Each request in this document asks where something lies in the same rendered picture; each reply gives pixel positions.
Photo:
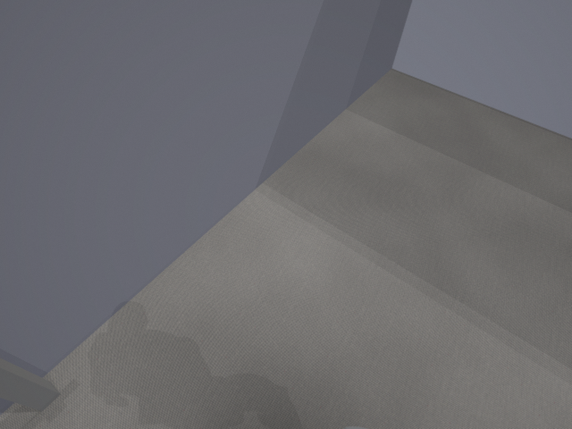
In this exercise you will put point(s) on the panel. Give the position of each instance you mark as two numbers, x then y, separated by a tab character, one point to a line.
23	387

